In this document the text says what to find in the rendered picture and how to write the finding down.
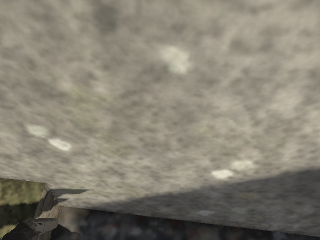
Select left robot hand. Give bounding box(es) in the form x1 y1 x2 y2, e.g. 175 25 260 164
0 217 59 240

